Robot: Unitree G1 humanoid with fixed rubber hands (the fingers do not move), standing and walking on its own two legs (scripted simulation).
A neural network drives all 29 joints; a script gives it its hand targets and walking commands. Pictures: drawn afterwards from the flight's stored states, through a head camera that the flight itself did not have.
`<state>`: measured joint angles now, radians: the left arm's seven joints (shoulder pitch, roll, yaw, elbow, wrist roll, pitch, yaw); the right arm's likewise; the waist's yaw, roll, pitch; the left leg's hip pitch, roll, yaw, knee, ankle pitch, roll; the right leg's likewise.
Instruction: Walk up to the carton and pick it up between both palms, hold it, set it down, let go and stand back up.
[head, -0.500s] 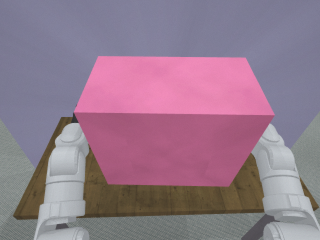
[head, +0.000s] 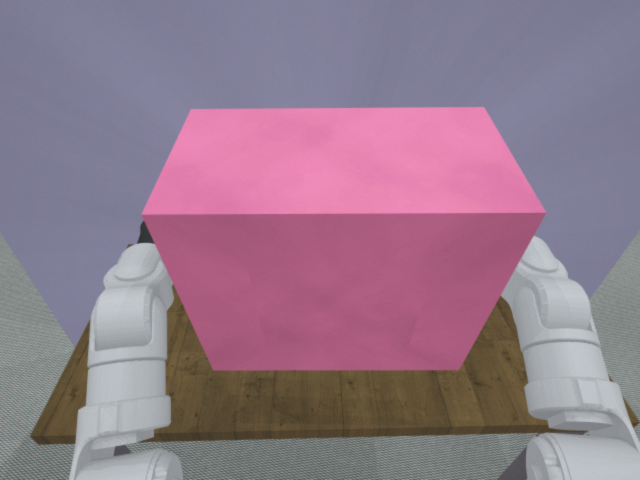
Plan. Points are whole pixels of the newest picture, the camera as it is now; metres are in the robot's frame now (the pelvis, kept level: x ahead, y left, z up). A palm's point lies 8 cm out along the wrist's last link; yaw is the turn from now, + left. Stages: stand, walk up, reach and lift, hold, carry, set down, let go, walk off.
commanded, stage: hold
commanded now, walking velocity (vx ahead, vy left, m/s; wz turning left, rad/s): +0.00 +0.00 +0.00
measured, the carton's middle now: (336, 250) +0.34 +0.00 +0.16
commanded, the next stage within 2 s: none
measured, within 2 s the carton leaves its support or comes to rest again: neither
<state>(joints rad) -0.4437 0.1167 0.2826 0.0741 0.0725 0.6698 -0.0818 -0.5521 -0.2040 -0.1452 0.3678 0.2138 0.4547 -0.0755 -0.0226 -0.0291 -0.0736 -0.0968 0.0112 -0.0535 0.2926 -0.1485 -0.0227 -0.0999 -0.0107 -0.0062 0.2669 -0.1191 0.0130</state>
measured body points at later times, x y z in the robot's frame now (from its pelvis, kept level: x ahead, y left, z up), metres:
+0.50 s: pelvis +0.00 +0.00 +0.00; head -0.04 +0.02 +0.45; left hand +0.36 +0.21 +0.17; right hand +0.37 -0.20 +0.18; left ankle +0.01 +0.13 -0.75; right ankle +0.02 -0.13 -0.75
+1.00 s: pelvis +0.01 +0.00 +0.00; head -0.04 +0.01 +0.45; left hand +0.35 +0.21 +0.17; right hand +0.37 -0.20 +0.18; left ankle +0.01 +0.13 -0.75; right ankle +0.02 -0.13 -0.75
